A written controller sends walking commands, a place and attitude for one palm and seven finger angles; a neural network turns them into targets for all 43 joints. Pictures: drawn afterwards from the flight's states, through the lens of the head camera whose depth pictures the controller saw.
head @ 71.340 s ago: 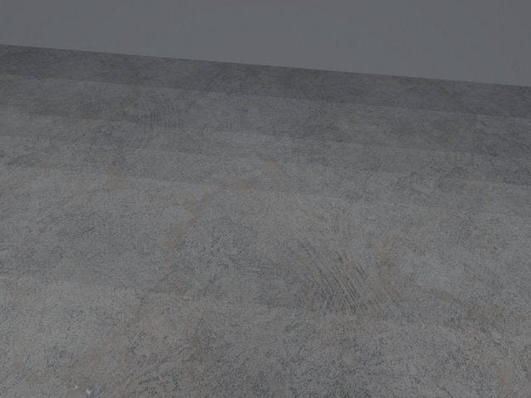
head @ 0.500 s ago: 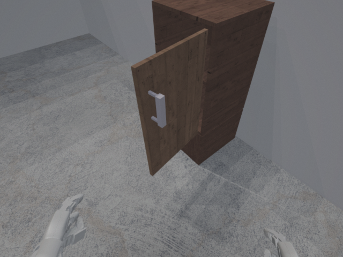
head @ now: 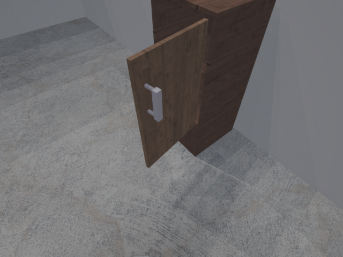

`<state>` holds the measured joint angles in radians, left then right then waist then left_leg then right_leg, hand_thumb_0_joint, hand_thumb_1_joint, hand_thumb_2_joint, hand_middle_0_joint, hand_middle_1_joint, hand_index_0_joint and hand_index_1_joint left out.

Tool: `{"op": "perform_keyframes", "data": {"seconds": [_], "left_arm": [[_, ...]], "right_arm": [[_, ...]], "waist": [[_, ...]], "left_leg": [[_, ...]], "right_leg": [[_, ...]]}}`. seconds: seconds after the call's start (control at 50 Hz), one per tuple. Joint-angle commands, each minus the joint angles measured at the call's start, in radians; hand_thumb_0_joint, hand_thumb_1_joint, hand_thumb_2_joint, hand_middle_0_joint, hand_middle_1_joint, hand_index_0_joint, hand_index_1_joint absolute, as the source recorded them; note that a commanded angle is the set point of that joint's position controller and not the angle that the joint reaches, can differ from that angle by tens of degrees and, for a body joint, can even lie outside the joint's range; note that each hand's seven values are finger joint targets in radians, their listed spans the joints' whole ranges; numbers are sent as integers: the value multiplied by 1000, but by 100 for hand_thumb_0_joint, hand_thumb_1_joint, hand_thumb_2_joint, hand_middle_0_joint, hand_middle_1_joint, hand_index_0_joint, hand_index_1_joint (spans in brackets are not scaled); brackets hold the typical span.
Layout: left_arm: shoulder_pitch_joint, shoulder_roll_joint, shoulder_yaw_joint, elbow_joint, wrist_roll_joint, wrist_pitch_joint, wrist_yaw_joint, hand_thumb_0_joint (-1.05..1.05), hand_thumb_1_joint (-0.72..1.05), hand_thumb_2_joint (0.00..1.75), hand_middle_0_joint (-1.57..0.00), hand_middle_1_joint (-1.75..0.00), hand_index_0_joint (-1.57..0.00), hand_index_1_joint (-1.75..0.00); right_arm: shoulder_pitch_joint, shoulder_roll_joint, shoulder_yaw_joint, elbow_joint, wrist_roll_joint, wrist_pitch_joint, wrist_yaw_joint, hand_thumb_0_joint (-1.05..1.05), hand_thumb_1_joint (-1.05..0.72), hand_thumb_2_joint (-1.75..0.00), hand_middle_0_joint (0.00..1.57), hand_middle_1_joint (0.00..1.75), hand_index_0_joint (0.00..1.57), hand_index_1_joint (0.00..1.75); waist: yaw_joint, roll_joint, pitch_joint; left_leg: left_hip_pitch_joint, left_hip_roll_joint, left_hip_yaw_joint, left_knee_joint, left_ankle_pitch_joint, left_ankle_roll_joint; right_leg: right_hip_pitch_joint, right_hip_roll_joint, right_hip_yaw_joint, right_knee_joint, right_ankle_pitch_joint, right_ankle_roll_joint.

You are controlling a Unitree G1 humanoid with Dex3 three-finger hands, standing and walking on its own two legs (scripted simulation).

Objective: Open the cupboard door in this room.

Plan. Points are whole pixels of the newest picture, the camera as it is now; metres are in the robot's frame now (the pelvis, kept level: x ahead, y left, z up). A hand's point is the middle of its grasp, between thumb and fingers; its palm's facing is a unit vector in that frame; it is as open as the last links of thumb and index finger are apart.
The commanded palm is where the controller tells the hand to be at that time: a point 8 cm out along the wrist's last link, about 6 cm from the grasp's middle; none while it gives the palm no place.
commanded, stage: let the arm hang, fingers relaxed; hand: left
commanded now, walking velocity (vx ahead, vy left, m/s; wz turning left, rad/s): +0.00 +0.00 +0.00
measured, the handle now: (153, 102) +0.59 +0.10 -0.01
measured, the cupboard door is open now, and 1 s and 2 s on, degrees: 99 99 99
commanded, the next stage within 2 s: look to check the result in 0.44 s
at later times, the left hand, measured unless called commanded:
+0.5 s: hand out of the picture +0.00 +0.14 -0.18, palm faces +0.05 -0.98 -0.18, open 7.3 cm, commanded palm none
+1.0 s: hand out of the picture +0.00 +0.15 -0.18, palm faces +0.04 -0.98 -0.18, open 7.3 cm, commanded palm none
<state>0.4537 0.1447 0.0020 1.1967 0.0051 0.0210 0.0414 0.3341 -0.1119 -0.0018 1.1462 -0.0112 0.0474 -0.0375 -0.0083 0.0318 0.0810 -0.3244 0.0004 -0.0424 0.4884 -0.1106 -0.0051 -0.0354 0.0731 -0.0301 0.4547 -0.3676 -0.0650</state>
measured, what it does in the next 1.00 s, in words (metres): stands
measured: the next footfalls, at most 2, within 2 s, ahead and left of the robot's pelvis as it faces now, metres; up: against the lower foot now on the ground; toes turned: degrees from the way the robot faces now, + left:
none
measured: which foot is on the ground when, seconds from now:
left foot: down 0.00-1.00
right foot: down 0.00-1.00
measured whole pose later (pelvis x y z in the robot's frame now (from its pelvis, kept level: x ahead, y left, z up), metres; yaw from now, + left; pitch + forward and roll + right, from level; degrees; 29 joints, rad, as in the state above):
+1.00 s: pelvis +0.03 -0.01 +0.00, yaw -1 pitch -3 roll +1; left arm 0.35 0.11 0.01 1.13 0.01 0.00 0.05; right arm 0.27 -0.13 0.00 1.14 -0.01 0.02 -0.05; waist 0.00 -0.01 0.07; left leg -0.27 0.00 -0.02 0.49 -0.16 -0.01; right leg 0.03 0.06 -0.01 0.41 -0.39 -0.07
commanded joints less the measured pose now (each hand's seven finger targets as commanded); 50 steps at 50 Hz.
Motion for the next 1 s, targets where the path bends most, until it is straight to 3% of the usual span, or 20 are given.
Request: {"op": "perform_keyframes", "data": {"seconds": [0.0,0.06,0.14,0.32,0.34,0.44,0.52,0.8,0.86,0.98], "left_arm": [[48,58,11,-41,-5,-24,8,0,90,90,-20,-30,-20,-30],[56,47,13,-43,-4,-25,12,0,90,90,-20,-30,-20,-30],[51,35,19,-52,-2,-27,15,0,90,90,-20,-30,-20,-30],[14,42,29,-80,-3,-31,19,0,90,90,-20,-30,-20,-30],[14,44,31,-80,-2,-31,21,0,90,90,-20,-30,-20,-30],[10,51,32,-86,-2,-28,22,0,90,90,-20,-30,-20,-30],[7,59,32,-87,-4,-26,19,0,90,90,-20,-30,-20,-30],[14,67,25,-79,-5,-27,15,0,90,90,-20,-30,-20,-30],[9,64,22,-78,-4,-27,14,0,90,90,-20,-30,-20,-30],[10,69,25,-78,-4,-29,14,0,90,90,-20,-30,-20,-30]], "right_arm": [[50,-91,-17,-28,-6,-22,-9,0,-90,-90,20,30,20,30],[46,-82,-16,-25,-7,-28,-11,0,-90,-90,20,30,20,30],[36,-74,-16,-25,-7,-33,-12,0,-90,-90,20,30,20,30],[25,-74,-15,-33,-9,-41,-17,0,-90,-90,20,30,20,30],[27,-73,-15,-38,-8,-40,-18,0,-90,-90,20,30,20,30],[18,-86,-15,-43,-5,-36,-21,0,-90,-90,20,30,20,30],[16,-97,-15,-43,-6,-37,-22,0,-90,-90,20,30,20,30],[-1,-112,-14,-39,-3,-38,-20,0,-90,-90,20,30,20,30],[-2,-115,-14,-36,-5,-38,-18,0,-90,-90,20,30,20,30],[-4,-112,-14,-34,-5,-42,-19,0,-90,-90,20,30,20,30]], "waist": [[-7,-53,61],[1,-20,69],[8,-52,66],[6,-12,51],[7,-38,33],[5,-54,28],[0,-32,31],[4,-54,41],[0,-26,48],[4,-39,31]], "left_leg": [[134,72,-68,-60,-31,50],[109,77,-78,-78,-22,57],[101,74,-74,-72,16,59],[113,70,-41,-20,126,55],[113,70,-34,-9,140,55],[125,67,-17,15,146,52],[143,75,-25,4,154,54],[160,78,-40,-25,130,58],[161,77,-47,-36,109,55],[164,78,-50,-37,134,59]], "right_leg": [[-251,-145,104,-157,20,-15],[-222,-135,93,-133,59,-9],[-200,-140,89,-135,103,-2],[-148,-160,93,-130,322,21],[-130,-159,87,-130,364,31],[-114,-161,90,-127,462,50],[-120,-156,93,-123,419,39],[-123,-152,88,-142,335,33],[-135,-152,92,-146,279,23],[-117,-153,89,-145,305,28]]}}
